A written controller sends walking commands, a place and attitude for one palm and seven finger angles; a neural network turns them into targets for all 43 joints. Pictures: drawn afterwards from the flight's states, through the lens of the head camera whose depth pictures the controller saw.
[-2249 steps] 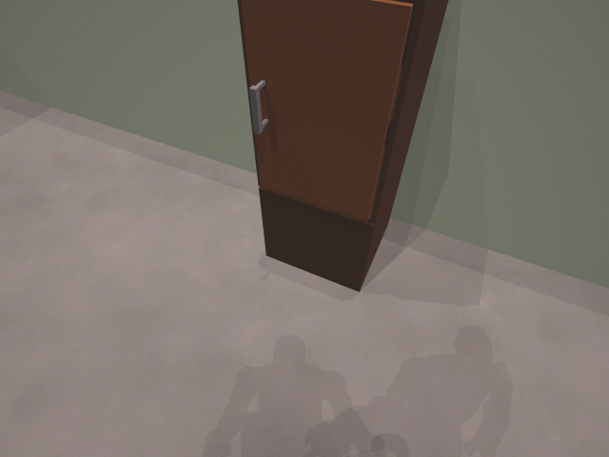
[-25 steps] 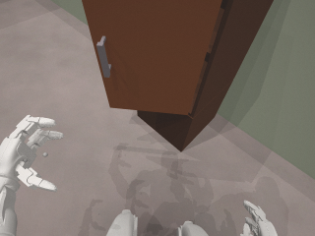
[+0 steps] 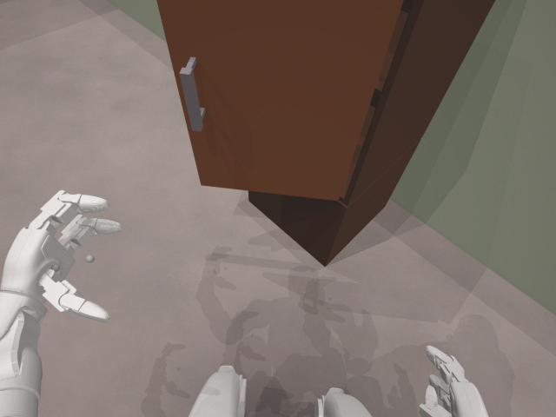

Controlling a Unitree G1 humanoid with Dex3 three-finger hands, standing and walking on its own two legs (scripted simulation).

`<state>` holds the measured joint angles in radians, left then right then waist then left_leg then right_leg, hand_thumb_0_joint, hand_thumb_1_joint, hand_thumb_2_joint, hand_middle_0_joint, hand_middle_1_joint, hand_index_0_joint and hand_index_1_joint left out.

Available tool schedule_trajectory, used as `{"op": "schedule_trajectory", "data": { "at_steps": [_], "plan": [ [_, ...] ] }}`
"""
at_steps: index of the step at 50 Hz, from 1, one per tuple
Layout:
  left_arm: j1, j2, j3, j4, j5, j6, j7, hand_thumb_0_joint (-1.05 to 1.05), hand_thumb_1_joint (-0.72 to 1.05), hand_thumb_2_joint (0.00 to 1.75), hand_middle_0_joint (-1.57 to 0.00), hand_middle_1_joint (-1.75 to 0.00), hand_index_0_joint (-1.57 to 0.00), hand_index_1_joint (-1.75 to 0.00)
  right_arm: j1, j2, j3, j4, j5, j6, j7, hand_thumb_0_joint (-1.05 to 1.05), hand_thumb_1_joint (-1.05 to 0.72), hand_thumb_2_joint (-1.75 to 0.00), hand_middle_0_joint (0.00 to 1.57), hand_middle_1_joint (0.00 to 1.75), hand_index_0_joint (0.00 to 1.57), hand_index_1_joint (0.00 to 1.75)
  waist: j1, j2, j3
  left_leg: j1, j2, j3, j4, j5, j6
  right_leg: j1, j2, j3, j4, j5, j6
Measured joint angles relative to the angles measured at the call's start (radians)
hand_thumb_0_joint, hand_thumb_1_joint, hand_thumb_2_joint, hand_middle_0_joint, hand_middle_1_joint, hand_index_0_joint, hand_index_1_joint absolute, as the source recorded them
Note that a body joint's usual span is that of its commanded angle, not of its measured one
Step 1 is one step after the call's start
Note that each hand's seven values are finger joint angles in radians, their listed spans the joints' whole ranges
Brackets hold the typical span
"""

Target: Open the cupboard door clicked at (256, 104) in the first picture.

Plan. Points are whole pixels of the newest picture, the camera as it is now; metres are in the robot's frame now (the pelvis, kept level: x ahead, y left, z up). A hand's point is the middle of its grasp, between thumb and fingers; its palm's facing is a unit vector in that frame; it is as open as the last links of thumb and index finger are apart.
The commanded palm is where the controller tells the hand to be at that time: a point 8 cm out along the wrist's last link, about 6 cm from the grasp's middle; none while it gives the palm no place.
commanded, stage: move the hooked fingers beside the handle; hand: left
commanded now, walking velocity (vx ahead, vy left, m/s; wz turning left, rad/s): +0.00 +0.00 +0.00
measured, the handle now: (194, 95) +0.65 +0.20 +0.05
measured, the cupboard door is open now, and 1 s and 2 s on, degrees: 38 38 38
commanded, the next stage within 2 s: none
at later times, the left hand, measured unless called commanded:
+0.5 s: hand (122, 189) +0.41 +0.26 +0.06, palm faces -0.08 -1.00 -0.01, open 14.0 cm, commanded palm +0.40 +0.31 +0.06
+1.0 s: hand (144, 143) +0.50 +0.26 +0.06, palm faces -0.04 -1.00 -0.01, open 14.0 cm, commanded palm +0.50 +0.30 +0.05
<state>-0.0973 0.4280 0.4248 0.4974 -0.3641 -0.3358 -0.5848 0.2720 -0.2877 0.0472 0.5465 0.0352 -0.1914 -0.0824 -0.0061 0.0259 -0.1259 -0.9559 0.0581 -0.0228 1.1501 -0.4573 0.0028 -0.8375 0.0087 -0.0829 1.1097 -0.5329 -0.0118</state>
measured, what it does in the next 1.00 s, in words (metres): stands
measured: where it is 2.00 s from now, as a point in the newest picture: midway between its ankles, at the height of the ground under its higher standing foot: outside the picture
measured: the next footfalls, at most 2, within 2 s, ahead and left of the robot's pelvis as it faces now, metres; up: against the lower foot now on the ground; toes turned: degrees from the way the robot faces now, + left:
none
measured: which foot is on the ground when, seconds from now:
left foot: down 0.00-1.00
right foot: down 0.00-1.00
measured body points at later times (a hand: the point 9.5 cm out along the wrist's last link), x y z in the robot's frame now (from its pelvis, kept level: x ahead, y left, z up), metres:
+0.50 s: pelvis +0.00 +0.01 -0.01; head +0.11 +0.03 +0.43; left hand +0.41 +0.32 +0.06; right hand +0.09 -0.26 -0.11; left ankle +0.05 +0.12 -0.65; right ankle +0.01 -0.12 -0.65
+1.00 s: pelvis +0.00 +0.01 -0.02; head +0.15 +0.03 +0.40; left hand +0.50 +0.31 +0.07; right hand +0.02 -0.27 -0.12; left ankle +0.05 +0.12 -0.65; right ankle +0.01 -0.12 -0.65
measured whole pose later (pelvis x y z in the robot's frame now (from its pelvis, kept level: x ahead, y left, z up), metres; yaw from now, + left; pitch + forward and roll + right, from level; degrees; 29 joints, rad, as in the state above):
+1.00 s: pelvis +0.00 +0.01 -0.02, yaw -3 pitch +24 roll -5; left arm -0.89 0.70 0.51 1.18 -0.14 -0.38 -0.50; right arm 0.35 -0.29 0.06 0.63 0.01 0.01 -0.05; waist -0.15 0.02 -0.12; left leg -1.20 0.09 -0.01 1.25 -0.48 0.01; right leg -1.08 0.03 -0.07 1.19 -0.54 0.00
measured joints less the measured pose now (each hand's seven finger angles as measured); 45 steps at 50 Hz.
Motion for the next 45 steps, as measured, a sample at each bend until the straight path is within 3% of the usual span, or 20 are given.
{"op": "schedule_trajectory", "data": {
  "at_steps": [8,13,18,23,30,38,45],
  "plan": [
    [-0.186,0.027,-0.011,0.101,0.044,0.020,0.016,-0.02,-0.51,0.30,-0.30,-1.20,-0.30,-1.20,-0.007,0.005,0.003,0.028,-0.002,0.013,-0.003,0.02,-0.91,-0.89,0.21,0.30,0.21,0.30,-0.023,-0.008,0.007,-0.039,0.000,0.002,0.018,-0.002,0.004,-0.038,0.000,0.003,0.016,0.000,0.003],
    [-0.247,0.060,0.016,0.189,0.065,0.046,0.027,-0.02,-0.50,0.30,-0.30,-1.20,-0.30,-1.20,0.015,0.007,0.005,0.022,-0.004,0.042,0.008,0.02,-0.91,-0.89,0.21,0.30,0.21,0.30,-0.047,-0.009,-0.003,-0.044,0.006,0.017,0.010,-0.004,0.009,-0.051,0.004,0.018,0.008,0.005,0.008],
    [-0.306,0.084,0.041,0.258,0.080,0.020,0.048,-0.02,-0.50,0.30,-0.30,-1.20,-0.30,-1.20,0.045,0.002,-0.003,0.031,-0.006,0.063,0.019,0.01,-0.91,-0.89,0.21,0.30,0.21,0.30,-0.054,-0.009,-0.001,-0.064,0.008,0.021,0.019,-0.010,0.012,-0.071,0.005,0.023,0.013,0.003,0.012],
    [-0.372,0.079,0.020,0.300,0.094,-0.013,0.042,-0.02,-0.50,0.30,-0.30,-1.20,-0.29,-1.20,0.061,-0.003,-0.010,0.062,-0.007,0.085,0.023,0.01,-0.91,-0.89,0.21,0.30,0.21,0.30,-0.054,-0.008,-0.001,-0.079,0.005,0.021,0.022,-0.011,0.016,-0.084,0.003,0.023,0.014,0.002,0.015],
    [-0.503,0.101,0.025,0.437,0.143,-0.013,0.065,-0.02,-0.51,0.30,-0.30,-1.20,-0.30,-1.20,0.057,0.000,-0.008,0.070,-0.012,0.114,0.026,0.01,-0.91,-0.89,0.21,0.30,0.21,0.30,-0.081,-0.011,0.000,-0.111,0.006,0.024,0.033,-0.012,0.018,-0.117,0.003,0.026,0.025,0.002,0.017],
    [-0.621,0.162,0.061,0.546,0.181,-0.052,0.091,-0.02,-0.50,0.30,-0.30,-1.20,-0.30,-1.20,0.066,0.004,-0.004,0.072,-0.020,0.150,0.036,0.01,-0.91,-0.89,0.21,0.30,0.21,0.30,-0.103,-0.010,-0.001,-0.151,0.016,0.023,0.056,-0.020,0.015,-0.159,0.013,0.027,0.046,-0.002,0.014],
    [-0.732,0.234,0.064,0.662,0.211,-0.027,0.077,-0.02,-0.50,0.30,-0.30,-1.20,-0.30,-1.20,0.071,-0.002,0.009,0.077,-0.020,0.184,0.034,0.01,-0.91,-0.89,0.21,0.30,0.21,0.30,-0.126,-0.006,0.004,-0.200,0.022,0.015,0.079,-0.022,0.013,-0.205,0.019,0.021,0.066,-0.004,0.012]
  ]
}}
